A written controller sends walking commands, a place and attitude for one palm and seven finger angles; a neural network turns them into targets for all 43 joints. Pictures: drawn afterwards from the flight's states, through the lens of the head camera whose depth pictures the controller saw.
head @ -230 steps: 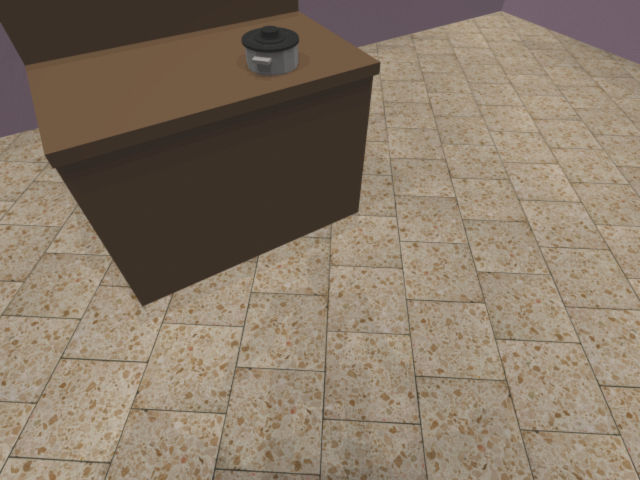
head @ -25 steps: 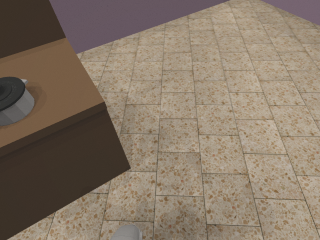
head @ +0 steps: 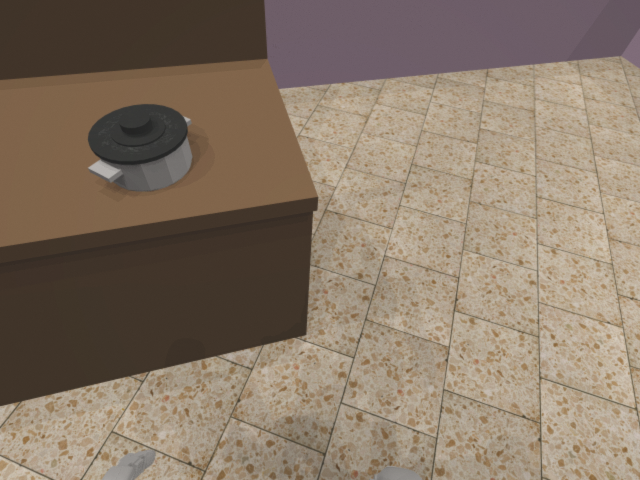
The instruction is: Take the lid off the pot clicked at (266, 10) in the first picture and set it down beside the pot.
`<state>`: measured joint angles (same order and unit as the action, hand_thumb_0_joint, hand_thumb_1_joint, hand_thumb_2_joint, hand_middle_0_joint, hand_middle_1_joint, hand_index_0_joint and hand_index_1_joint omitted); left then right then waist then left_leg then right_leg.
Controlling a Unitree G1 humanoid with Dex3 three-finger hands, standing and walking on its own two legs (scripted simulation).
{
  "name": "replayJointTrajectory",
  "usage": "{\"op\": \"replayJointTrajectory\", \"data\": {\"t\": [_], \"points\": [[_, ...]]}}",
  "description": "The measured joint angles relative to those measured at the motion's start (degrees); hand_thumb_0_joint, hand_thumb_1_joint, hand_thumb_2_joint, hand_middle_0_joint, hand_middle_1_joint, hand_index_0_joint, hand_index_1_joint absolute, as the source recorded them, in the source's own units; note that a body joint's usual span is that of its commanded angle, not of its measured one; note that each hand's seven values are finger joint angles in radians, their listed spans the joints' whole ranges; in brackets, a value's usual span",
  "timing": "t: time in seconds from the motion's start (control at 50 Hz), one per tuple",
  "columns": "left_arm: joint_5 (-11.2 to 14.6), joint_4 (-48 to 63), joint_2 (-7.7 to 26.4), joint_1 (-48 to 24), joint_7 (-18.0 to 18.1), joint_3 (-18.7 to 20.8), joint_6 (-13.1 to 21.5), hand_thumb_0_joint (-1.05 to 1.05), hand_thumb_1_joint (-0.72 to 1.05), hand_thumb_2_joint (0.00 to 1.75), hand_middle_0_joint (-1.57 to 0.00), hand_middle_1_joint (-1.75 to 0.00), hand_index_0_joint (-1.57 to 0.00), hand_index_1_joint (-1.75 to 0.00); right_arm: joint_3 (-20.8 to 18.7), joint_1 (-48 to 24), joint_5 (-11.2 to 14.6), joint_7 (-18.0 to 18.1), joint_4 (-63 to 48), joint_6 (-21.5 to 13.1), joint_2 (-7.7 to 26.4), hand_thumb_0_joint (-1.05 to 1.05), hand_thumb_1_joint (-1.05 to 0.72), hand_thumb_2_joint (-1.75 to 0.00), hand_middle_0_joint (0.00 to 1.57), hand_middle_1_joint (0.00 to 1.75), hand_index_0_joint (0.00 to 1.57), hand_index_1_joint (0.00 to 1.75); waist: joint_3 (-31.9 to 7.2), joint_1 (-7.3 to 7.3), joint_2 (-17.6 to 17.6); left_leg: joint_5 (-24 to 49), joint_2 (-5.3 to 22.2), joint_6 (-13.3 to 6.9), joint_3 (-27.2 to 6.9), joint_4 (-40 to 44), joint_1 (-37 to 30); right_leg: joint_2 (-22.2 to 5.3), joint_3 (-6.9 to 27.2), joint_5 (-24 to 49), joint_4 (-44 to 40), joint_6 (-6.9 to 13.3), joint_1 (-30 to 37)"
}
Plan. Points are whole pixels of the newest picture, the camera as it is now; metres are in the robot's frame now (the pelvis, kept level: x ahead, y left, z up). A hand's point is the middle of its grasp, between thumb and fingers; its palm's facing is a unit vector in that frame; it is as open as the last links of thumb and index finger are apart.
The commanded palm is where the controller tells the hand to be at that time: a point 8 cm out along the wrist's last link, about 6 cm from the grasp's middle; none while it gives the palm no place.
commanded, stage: turn to face it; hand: left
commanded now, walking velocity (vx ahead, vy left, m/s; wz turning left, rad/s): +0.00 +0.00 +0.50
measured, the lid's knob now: (135, 122) +0.68 +0.38 +0.03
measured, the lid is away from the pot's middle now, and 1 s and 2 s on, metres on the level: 0.00 0.00 0.00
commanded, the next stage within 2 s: take the last steps up to it in 0.36 s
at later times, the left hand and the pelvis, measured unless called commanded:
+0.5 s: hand out of the picture -0.01 +0.15 -0.15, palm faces +0.28 -0.92 -0.27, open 7.4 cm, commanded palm none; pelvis -0.02 -0.05 +0.00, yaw +14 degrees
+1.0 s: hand out of the picture -0.01 +0.23 -0.17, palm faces +0.37 -0.91 -0.19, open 7.4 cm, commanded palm none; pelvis +0.03 +0.04 +0.00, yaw +19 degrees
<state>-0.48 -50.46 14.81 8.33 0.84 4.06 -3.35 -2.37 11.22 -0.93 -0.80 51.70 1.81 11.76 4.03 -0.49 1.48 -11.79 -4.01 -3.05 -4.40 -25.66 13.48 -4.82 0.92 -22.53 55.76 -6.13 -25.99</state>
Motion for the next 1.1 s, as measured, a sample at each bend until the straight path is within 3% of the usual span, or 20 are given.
{"op": "replayJointTrajectory", "data": {"t": [0.1,0.16,0.18,0.2,0.24,0.3,0.36,0.46,0.54,0.66,0.68,0.72,0.76,0.8,0.88,1.0,1.1], "points": [[0.34,1.29,-1.29,-1.97,0.17,-0.65,0.35,0.01,0.91,0.90,-0.20,-0.30,-0.20,-0.30,-0.71,2.12,-0.33,0.12,1.01,0.74,0.46,0.00,-0.90,-0.90,0.20,0.30,0.20,0.30,0.00,-1.60,-1.75,0.05,-0.95,1.19,-2.86,-1.61,1.75,2.50,0.04,-1.40,-10.23,1.10,4.24],[0.56,2.17,-1.90,-1.89,0.27,-1.18,1.33,0.01,0.91,0.89,-0.20,-0.30,-0.20,-0.30,-1.23,3.29,-0.09,0.18,1.58,1.11,1.01,0.00,-0.90,-0.90,0.20,0.30,0.20,0.30,-0.38,-1.86,-2.63,-0.82,-1.79,2.49,-4.29,-4.25,3.56,3.87,-0.55,3.91,-21.65,1.89,9.59],[0.42,2.10,-2.54,-1.82,0.43,-1.30,1.84,0.01,0.91,0.89,-0.20,-0.30,-0.20,-0.30,-1.50,3.43,0.19,0.18,1.86,1.21,1.58,0.00,-0.90,-0.90,0.20,0.30,0.20,0.30,-0.23,-1.79,-3.93,-1.62,-1.44,2.95,-5.06,-6.15,4.38,4.67,-1.40,5.88,-23.70,4.27,10.60],[0.16,2.09,-3.10,-1.59,0.49,-1.59,2.13,0.01,0.91,0.89,-0.20,-0.30,-0.20,-0.30,-1.86,3.42,0.34,0.28,2.19,1.44,1.99,0.00,-0.90,-0.90,0.20,0.30,0.20,0.30,-0.01,-1.87,-4.90,-6.04,-1.27,3.37,-5.03,-10.00,5.71,5.01,-2.22,6.27,-23.62,6.06,10.85],[-0.05,2.13,-3.78,-0.61,0.45,-2.19,2.24,0.01,0.91,0.89,-0.21,-0.30,-0.20,-0.30,-2.44,3.78,0.19,0.35,2.46,2.02,2.42,0.01,-0.90,-0.90,0.20,0.30,0.20,0.30,-0.19,-2.10,-5.18,-13.04,-1.69,3.88,-3.01,-21.56,9.48,4.05,-3.64,5.90,-23.72,7.81,11.64],[-0.02,1.54,-4.52,1.15,0.57,-2.25,2.04,0.01,0.91,0.89,-0.21,-0.30,-0.20,-0.30,-2.88,3.92,-0.19,-0.13,2.95,2.62,3.00,0.01,-0.90,-0.90,0.20,0.30,0.20,0.30,-0.58,-1.89,-4.99,-11.65,-0.15,4.64,-0.28,-35.73,13.25,2.90,-5.20,6.73,-26.35,8.21,13.63],[-0.09,0.57,-4.88,2.54,0.62,-2.22,2.13,0.01,0.91,0.89,-0.21,-0.30,-0.20,-0.30,-2.94,3.93,-0.22,-0.41,3.29,2.64,3.23,0.01,-0.90,-0.90,0.20,0.30,0.20,0.30,-0.77,-1.78,-4.54,-8.87,2.22,5.50,0.72,-40.15,13.78,2.14,-6.88,7.70,-28.31,8.34,14.82],[-0.49,-0.80,-5.02,4.74,0.54,-2.16,2.67,0.01,0.91,0.89,-0.21,-0.30,-0.20,-0.30,-2.49,2.67,-0.10,-0.26,4.33,3.10,2.97,0.00,-0.91,-0.90,0.19,0.30,0.20,0.30,-0.42,-0.21,-3.04,-10.78,4.67,6.41,1.52,-33.50,10.06,0.92,-8.98,8.30,-29.35,8.34,15.15],[-0.91,-2.58,-4.51,6.64,0.18,-1.92,2.97,0.01,0.91,0.89,-0.21,-0.30,-0.20,-0.30,-1.81,0.36,0.12,-0.12,4.63,2.81,2.57,0.01,-0.91,-0.90,0.19,0.30,0.20,0.30,0.15,1.66,-1.92,-13.66,4.96,6.03,3.00,-23.93,5.80,0.14,-10.08,8.63,-29.36,7.74,14.62],[-0.97,-6.48,-1.89,10.67,-0.50,-0.58,2.86,0.01,0.90,0.89,-0.21,-0.30,-0.20,-0.30,-0.58,-1.25,0.03,-0.61,3.50,0.24,1.36,0.01,-0.91,-0.90,0.19,0.30,0.20,0.30,-1.56,3.84,0.14,-11.72,3.92,3.56,6.76,-6.30,-2.43,-1.44,-11.83,7.28,-26.89,5.62,13.40],[-0.76,-7.10,-1.37,11.40,-0.62,-0.34,2.47,0.01,0.91,0.89,-0.21,-0.30,-0.20,-0.30,-0.38,-1.14,-0.06,-0.50,3.08,-0.55,1.21,0.00,-0.91,-0.90,0.19,0.30,0.20,0.30,-2.09,3.75,0.25,-8.52,3.76,2.35,6.54,-2.94,-3.54,-1.56,-11.82,4.91,-24.26,5.43,12.27],[-0.77,-8.69,-0.35,12.07,-0.69,0.05,1.18,0.01,0.91,0.89,-0.21,-0.30,-0.20,-0.30,0.08,-0.84,-0.26,-0.11,2.68,-1.55,0.18,0.00,-0.91,-0.90,0.19,0.30,0.20,0.30,-2.26,3.94,1.51,-6.22,2.86,0.77,7.09,-3.39,-3.98,-1.30,-8.66,-2.40,-14.62,5.52,8.75],[-1.09,-9.81,-0.02,12.65,-0.96,0.10,0.55,0.01,0.91,0.89,-0.20,-0.30,-0.20,-0.30,0.71,0.64,-0.29,0.29,2.57,-2.12,-0.60,0.00,-0.90,-0.90,0.20,0.30,0.20,0.30,-3.13,3.57,1.57,-6.84,2.54,0.00,7.17,-1.54,-5.75,-0.32,-6.49,-3.31,-5.52,5.97,4.76],[-1.23,-10.32,0.00,12.37,-1.40,-0.11,0.85,0.01,0.91,0.90,-0.20,-0.30,-0.20,-0.30,1.17,2.46,-0.15,0.84,3.07,-2.69,-1.30,0.00,-0.90,-0.90,0.20,0.30,0.20,0.30,-3.44,3.01,1.28,-6.12,2.07,-0.42,6.65,1.94,-8.09,-0.05,-5.33,0.18,0.64,5.96,1.26],[-1.07,-9.88,-0.61,10.64,-1.76,-0.68,2.26,0.01,0.91,0.90,-0.20,-0.30,-0.20,-0.30,1.99,6.19,0.34,1.33,5.42,-3.85,-2.81,0.00,-0.90,-0.90,0.20,0.30,0.20,0.30,-2.87,2.63,1.14,-4.07,0.64,-1.18,5.85,8.14,-12.53,-0.55,-3.83,6.12,5.44,5.05,-4.00],[-0.69,-9.13,-2.68,6.97,-1.63,-1.23,2.53,0.01,0.91,0.90,-0.20,-0.30,-0.20,-0.30,2.28,11.76,0.49,1.90,9.48,-4.80,-4.64,0.00,-0.90,-0.90,0.20,0.30,0.20,0.30,-2.18,1.39,0.52,-5.00,-0.90,-1.66,5.30,12.43,-17.85,-0.65,-4.31,8.56,3.01,4.33,-7.59],[-0.32,-7.87,-4.73,2.78,-1.78,-1.63,2.69,0.01,0.91,0.90,-0.20,-0.30,-0.20,-0.30,2.05,15.29,0.05,2.42,12.03,-5.24,-4.80,0.00,-0.90,-0.90,0.20,0.30,0.20,0.30,-0.99,-0.96,-0.84,-8.26,-1.18,-1.23,4.88,12.67,-21.29,0.12,-5.84,8.51,-6.87,5.93,-6.47]]}}
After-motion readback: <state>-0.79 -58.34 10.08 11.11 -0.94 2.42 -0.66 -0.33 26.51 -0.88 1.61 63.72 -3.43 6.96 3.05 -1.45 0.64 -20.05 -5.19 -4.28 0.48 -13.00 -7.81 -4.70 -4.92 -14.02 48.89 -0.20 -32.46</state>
